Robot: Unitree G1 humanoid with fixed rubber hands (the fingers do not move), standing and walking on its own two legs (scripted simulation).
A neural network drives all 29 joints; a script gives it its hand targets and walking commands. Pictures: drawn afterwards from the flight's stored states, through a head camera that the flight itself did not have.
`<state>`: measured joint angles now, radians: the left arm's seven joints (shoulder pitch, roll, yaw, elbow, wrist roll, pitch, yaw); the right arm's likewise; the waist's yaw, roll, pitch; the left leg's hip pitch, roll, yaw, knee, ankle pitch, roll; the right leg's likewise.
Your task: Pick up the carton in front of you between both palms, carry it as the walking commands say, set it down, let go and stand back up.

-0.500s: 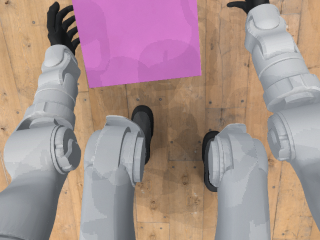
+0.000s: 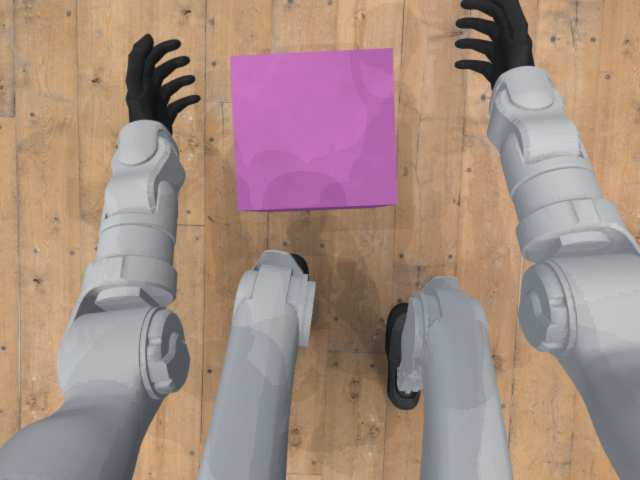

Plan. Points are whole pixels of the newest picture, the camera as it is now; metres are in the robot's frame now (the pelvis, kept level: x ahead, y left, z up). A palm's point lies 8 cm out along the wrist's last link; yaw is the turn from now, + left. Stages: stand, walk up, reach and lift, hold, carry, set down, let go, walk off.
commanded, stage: set down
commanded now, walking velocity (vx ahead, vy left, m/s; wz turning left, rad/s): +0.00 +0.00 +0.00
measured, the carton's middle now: (316, 147) +0.48 +0.10 -0.34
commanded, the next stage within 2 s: let go in 0.58 s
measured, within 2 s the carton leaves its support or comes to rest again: neither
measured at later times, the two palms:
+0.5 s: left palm (42, 58) +0.45 +0.28 +0.03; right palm out of the picture +0.55 -0.11 +0.03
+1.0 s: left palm out of the picture +0.37 +0.28 +0.15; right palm out of the picture +0.43 -0.15 +0.15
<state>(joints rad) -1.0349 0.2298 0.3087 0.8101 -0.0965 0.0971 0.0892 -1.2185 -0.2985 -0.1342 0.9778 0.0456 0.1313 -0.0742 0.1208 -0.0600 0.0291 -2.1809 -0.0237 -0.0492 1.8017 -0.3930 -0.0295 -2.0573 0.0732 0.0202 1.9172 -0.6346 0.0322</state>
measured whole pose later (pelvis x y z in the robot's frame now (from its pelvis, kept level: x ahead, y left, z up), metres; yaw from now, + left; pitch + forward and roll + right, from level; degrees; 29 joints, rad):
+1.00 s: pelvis +0.08 +0.02 +0.26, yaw +1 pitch +31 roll -2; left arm -0.29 0.21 0.18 0.53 0.04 0.06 -0.10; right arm -0.39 -0.12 -0.18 0.58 -0.08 0.07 -0.07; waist 0.08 -0.02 -0.06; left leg -1.13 -0.01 -0.02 0.82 -0.23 0.01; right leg -1.02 0.03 0.07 0.85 -0.38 0.04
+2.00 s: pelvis +0.12 -0.01 +0.31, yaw +2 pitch -2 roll +0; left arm 0.20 0.28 0.05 0.50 0.04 0.10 0.01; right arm 0.21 -0.24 -0.02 0.61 -0.05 0.04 0.00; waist 0.02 -0.04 0.02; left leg -0.25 -0.01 -0.04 0.51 -0.24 -0.02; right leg -0.12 0.02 0.06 0.51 -0.36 -0.01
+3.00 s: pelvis +0.12 +0.02 +0.32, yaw +0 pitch -2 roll +0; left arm 0.20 0.39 0.01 0.93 0.04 0.01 0.02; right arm 0.13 -0.35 -0.02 1.00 -0.02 -0.01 -0.02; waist 0.01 -0.05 0.03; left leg -0.18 -0.02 0.01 0.41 -0.19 0.02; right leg -0.06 0.00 0.10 0.38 -0.29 0.03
